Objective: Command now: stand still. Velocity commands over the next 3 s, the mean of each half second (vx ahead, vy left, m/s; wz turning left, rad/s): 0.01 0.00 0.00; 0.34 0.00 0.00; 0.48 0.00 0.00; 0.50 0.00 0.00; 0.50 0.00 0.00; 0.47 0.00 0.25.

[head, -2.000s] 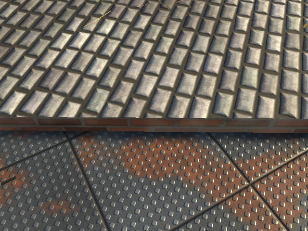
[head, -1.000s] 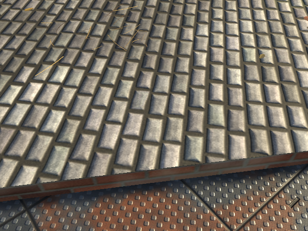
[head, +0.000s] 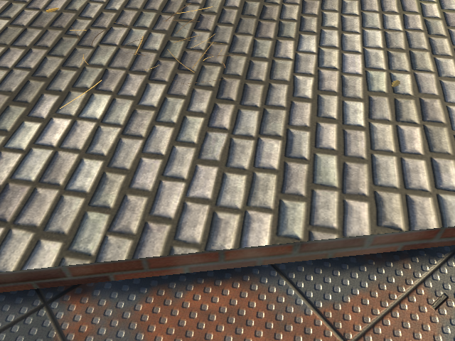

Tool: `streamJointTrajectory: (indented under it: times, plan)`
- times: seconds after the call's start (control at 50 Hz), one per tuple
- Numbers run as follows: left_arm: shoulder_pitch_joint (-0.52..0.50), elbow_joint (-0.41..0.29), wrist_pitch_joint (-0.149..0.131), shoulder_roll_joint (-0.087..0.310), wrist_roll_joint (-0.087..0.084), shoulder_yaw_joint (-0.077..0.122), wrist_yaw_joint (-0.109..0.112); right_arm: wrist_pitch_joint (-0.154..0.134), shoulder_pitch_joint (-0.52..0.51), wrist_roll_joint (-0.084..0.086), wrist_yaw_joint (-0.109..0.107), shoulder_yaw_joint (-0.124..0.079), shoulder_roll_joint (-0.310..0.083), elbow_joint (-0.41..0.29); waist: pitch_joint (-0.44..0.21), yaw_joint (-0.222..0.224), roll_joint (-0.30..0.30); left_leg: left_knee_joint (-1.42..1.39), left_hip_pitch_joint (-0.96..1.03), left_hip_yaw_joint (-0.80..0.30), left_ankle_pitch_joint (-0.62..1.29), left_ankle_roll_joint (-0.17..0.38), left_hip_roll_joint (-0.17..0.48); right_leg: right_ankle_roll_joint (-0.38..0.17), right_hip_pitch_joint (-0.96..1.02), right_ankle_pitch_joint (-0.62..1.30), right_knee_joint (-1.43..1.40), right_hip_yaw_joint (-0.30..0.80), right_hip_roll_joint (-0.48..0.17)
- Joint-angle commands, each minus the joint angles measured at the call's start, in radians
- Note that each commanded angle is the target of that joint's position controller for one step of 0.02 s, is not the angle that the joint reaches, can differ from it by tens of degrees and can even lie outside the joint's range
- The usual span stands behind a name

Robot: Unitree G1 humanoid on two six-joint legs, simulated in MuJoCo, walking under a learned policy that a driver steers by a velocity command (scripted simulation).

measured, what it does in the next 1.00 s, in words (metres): walks ahead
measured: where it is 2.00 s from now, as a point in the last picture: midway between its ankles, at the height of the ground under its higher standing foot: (212, 244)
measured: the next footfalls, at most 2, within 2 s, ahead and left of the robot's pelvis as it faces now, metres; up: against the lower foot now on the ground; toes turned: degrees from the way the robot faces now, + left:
right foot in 1.16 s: +0.46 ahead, -0.08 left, +0.00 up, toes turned -3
left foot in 1.84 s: +0.90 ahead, +0.19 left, +0.12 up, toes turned +4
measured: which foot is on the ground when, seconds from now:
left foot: down 0.00-1.00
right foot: down 0.00-0.70, up 0.72-1.00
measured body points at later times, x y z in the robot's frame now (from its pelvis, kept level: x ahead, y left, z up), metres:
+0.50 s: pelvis +0.01 +0.00 +0.00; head +0.01 +0.00 +0.45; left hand -0.02 +0.24 -0.16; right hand +0.03 -0.24 -0.16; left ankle +0.04 +0.14 -0.74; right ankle -0.05 -0.10 -0.74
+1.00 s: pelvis +0.17 +0.04 +0.00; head +0.19 +0.05 +0.45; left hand +0.33 +0.29 -0.12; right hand +0.08 -0.18 -0.14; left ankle +0.06 +0.13 -0.74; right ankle +0.30 -0.11 -0.68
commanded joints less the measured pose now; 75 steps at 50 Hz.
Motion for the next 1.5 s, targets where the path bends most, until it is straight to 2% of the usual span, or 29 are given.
streamJointTrajectory:
  times: [0.02, 0.46, 0.56, 0.58, 0.6, 0.64, 0.66, 0.7, 0.72, 0.74, 0.84, 0.94, 0.96, 0.98, 1.0, 1.02, 1.04, 1.06, 1.08, 1.16, 1.2, 1.26, 1.28, 1.3, 1.34, 1.36, 1.38, 1.48, 1.5]
  plan:
    - [0.073, -0.011, -0.005, 0.094, -0.001, 0.015, 0.003, -0.006, 0.022, 0.000, -0.003, -0.014, -0.100, -0.025, 0.011, 0.001, -0.007, -0.041, 0.104, -0.010, 0.137, 0.038, 0.016, -0.009, -0.138, 0.133, -0.113, 0.042, -0.049]
    - [0.131, 0.017, -0.005, 0.067, -0.003, 0.012, 0.006, -0.005, 0.076, 0.001, -0.006, -0.007, -0.071, -0.019, -0.003, 0.004, -0.015, -0.032, 0.109, 0.008, 0.049, 0.040, -0.003, -0.011, -0.131, 0.034, -0.122, 0.031, -0.042]
    - [0.159, 0.015, 0.020, 0.155, 0.016, 0.047, 0.011, -0.012, -0.014, -0.044, 0.042, 0.006, -0.029, -0.086, 0.186, 0.053, -0.163, 0.263, -0.209, 0.105, -0.238, 0.067, -0.014, -0.194, -0.132, -0.544, -0.337, 0.389, -0.298]
    - [0.164, 0.019, 0.014, 0.147, 0.021, 0.048, 0.008, -0.023, -0.027, -0.039, 0.047, 0.006, -0.028, -0.103, 0.199, 0.055, -0.163, 0.290, -0.248, 0.097, -0.249, 0.072, 0.006, -0.205, -0.108, -0.487, -0.346, 0.397, -0.313]
    - [0.120, -0.016, -0.010, 0.217, -0.041, 0.071, 0.018, -0.064, -0.020, 0.041, 0.034, -0.016, -0.092, -0.102, 0.212, 0.039, -0.150, 0.307, -0.264, 0.064, -0.233, 0.078, 0.030, -0.201, -0.106, -0.368, -0.313, 0.393, -0.332]
    - [0.084, -0.027, -0.028, 0.190, -0.053, 0.069, 0.015, -0.107, 0.045, 0.051, 0.038, -0.013, -0.063, -0.088, 0.177, -0.006, -0.133, 0.133, -0.164, 0.082, -0.205, 0.096, 0.035, -0.165, -0.092, -0.256, -0.261, 0.302, -0.294]
    - [0.097, 0.000, -0.022, 0.120, 0.030, 0.054, -0.001, -0.092, 0.125, -0.029, 0.057, 0.003, 0.012, -0.070, 0.130, -0.029, -0.124, 0.026, 0.017, 0.166, -0.140, 0.094, -0.032, -0.160, -0.136, -0.225, -0.206, 0.226, -0.228]
    - [0.004, -0.064, -0.041, 0.139, -0.045, 0.053, -0.004, -0.108, 0.351, 0.041, 0.043, -0.055, -0.125, 0.000, 0.048, -0.132, 0.046, -0.072, 0.325, -0.054, -0.146, 0.124, 0.068, -0.082, -0.337, 0.037, 0.141, 0.077, -0.105]
    - [0.039, -0.083, -0.049, -0.003, 0.034, 0.023, -0.024, -0.098, 0.520, -0.044, 0.045, -0.061, -0.183, 0.032, -0.038, -0.153, 0.333, -0.302, 0.478, -0.508, -0.427, 0.213, 0.317, -0.046, -0.542, -0.195, 0.484, -0.086, 0.039]
    - [-0.011, -0.118, -0.074, 0.071, -0.048, 0.038, -0.013, -0.124, 0.478, 0.009, 0.051, -0.057, -0.185, 0.019, 0.002, -0.123, 0.242, -0.355, 0.415, -0.736, -0.476, 0.307, 0.389, -0.041, -0.627, -0.217, 0.715, 0.080, 0.006]
    - [-0.043, -0.113, -0.101, 0.137, -0.035, 0.071, -0.032, -0.135, 0.262, 0.004, 0.066, -0.007, -0.056, -0.058, 0.053, -0.017, 0.059, -0.336, 0.303, -0.177, 0.078, 0.186, 0.205, -0.064, -0.614, 0.131, 0.681, 0.052, -0.153]
    - [-0.233, -0.195, -0.074, 0.071, -0.026, 0.052, -0.040, -0.115, 0.318, -0.003, 0.036, -0.008, -0.114, -0.063, 0.089, -0.035, 0.041, -0.371, 0.243, -0.064, 0.284, 0.209, 0.188, 0.007, -0.658, 0.230, 0.456, -0.008, -0.154]
    - [-0.298, -0.218, -0.041, 0.026, 0.060, 0.030, -0.063, -0.122, 0.354, -0.030, 0.043, 0.009, -0.053, -0.036, 0.123, -0.038, 0.041, -0.381, 0.151, -0.011, 0.357, 0.198, 0.143, 0.021, -0.584, 0.238, 0.407, -0.111, -0.103]
    - [-0.318, -0.229, -0.028, 0.012, 0.053, 0.024, -0.070, -0.125, 0.364, -0.031, 0.046, 0.010, -0.052, -0.035, 0.127, -0.044, 0.076, -0.380, 0.123, 0.020, 0.392, 0.187, 0.125, 0.016, -0.528, 0.267, 0.334, -0.125, -0.093]
    - [-0.339, -0.239, -0.054, 0.058, -0.039, 0.037, -0.052, -0.122, 0.358, 0.002, 0.035, -0.015, -0.148, -0.061, 0.094, -0.063, 0.080, -0.375, 0.179, -0.006, 0.313, 0.195, 0.160, 0.007, -0.526, 0.304, 0.280, -0.044, -0.115]
    - [-0.356, -0.245, -0.033, 0.047, 0.028, 0.022, -0.065, -0.127, 0.361, -0.022, 0.042, 0.006, -0.073, -0.038, 0.113, -0.041, 0.080, -0.387, 0.168, 0.027, 0.391, 0.191, 0.140, 0.003, -0.490, 0.304, 0.233, -0.128, -0.076]
    - [-0.398, -0.263, -0.061, 0.080, -0.044, 0.036, -0.053, -0.122, 0.371, 0.014, 0.032, -0.021, -0.167, -0.054, 0.106, -0.062, 0.084, -0.379, 0.222, -0.010, 0.325, 0.199, 0.197, -0.011, -0.506, 0.321, 0.200, -0.041, -0.102]
    - [-0.391, -0.265, -0.042, 0.075, 0.029, 0.025, -0.061, -0.126, 0.355, -0.023, 0.038, 0.001, -0.084, -0.040, 0.113, -0.035, 0.081, -0.374, 0.256, 0.024, 0.416, 0.192, 0.169, -0.024, -0.486, 0.303, 0.144, -0.111, -0.072]
    - [-0.427, -0.283, -0.070, 0.102, -0.044, 0.040, -0.055, -0.117, 0.359, 0.022, 0.029, -0.031, -0.180, -0.050, 0.099, -0.040, 0.085, -0.339, 0.303, -0.004, 0.420, 0.191, 0.229, -0.041, -0.486, 0.300, 0.128, -0.031, -0.091]
    - [-0.086, -0.192, -0.095, 0.217, -0.044, 0.099, -0.049, -0.086, 0.272, -0.003, 0.022, -0.038, -0.166, -0.084, -0.150, 0.154, 0.097, 0.092, 0.340, 0.061, 0.863, 0.134, 0.186, -0.127, -0.053, 0.283, 0.057, -0.071, -0.004]
    - [0.163, -0.128, -0.084, 0.322, -0.009, 0.124, -0.050, -0.107, 0.407, -0.006, 0.046, 0.023, 0.047, -0.112, -0.416, 0.111, -0.285, 0.758, -0.292, 0.044, -0.275, 0.050, -0.086, -0.355, 0.557, -0.033, -0.081, 0.675, -0.422]
    - [-0.105, -0.173, -0.102, 0.169, -0.016, 0.075, -0.054, -0.163, 0.166, 0.049, 0.047, -0.020, -0.132, -0.168, -0.111, 0.064, -0.042, 0.864, -0.429, -0.048, -0.164, 0.105, 0.063, -0.241, 0.176, 0.034, -0.244, 0.472, -0.341]
    - [-0.151, -0.177, -0.108, 0.148, -0.007, 0.069, -0.061, -0.156, 0.144, 0.033, 0.037, -0.030, -0.130, -0.169, -0.074, 0.030, -0.003, 0.813, -0.372, -0.035, -0.108, 0.101, 0.097, -0.222, 0.051, 0.163, -0.267, 0.375, -0.308]
    - [-0.098, -0.124, -0.093, 0.113, 0.035, 0.056, -0.046, -0.117, 0.212, -0.066, 0.054, -0.007, -0.063, -0.154, -0.019, -0.037, 0.037, 0.712, -0.251, -0.012, -0.086, 0.089, 0.095, -0.181, -0.100, 0.285, -0.272, 0.257, -0.264]
    - [-0.133, -0.142, -0.110, 0.126, -0.005, 0.060, -0.063, -0.112, 0.206, 0.031, 0.033, -0.030, -0.086, -0.160, -0.069, -0.032, -0.071, 0.724, -0.255, -0.024, -0.086, 0.086, 0.129, -0.221, -0.079, 0.316, -0.318, 0.205, -0.243]
    - [-0.048, -0.098, -0.103, 0.123, 0.022, 0.055, -0.050, -0.086, 0.201, -0.072, 0.063, -0.009, -0.043, -0.168, -0.010, -0.049, -0.022, 0.670, -0.218, 0.037, -0.055, 0.070, 0.100, -0.203, -0.184, 0.424, -0.307, 0.130, -0.222]
    - [-0.090, -0.120, -0.108, 0.156, 0.002, 0.065, -0.048, -0.094, 0.151, 0.010, 0.040, -0.035, -0.079, -0.184, -0.035, -0.035, -0.080, 0.653, -0.292, 0.000, -0.025, 0.064, 0.130, -0.229, -0.122, 0.396, -0.334, 0.132, -0.227]
    - [0.010, -0.095, -0.086, 0.170, -0.004, 0.063, -0.022, -0.097, -0.024, 0.009, 0.031, -0.032, -0.079, -0.234, -0.005, 0.020, -0.075, 0.471, -0.455, 0.027, 0.146, 0.024, 0.134, -0.219, -0.012, 0.268, -0.370, 0.123, -0.231]
    - [0.116, -0.047, -0.083, 0.112, 0.028, 0.047, -0.027, -0.069, -0.020, -0.074, 0.058, -0.010, -0.027, -0.239, 0.002, 0.019, -0.067, 0.581, -0.474, 0.107, 0.083, 0.023, 0.119, -0.224, 0.010, 0.281, -0.338, 0.100, -0.219]
Over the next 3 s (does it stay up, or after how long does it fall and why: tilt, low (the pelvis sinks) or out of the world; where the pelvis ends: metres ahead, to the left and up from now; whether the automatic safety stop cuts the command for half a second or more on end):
stays up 1.34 0.15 0.11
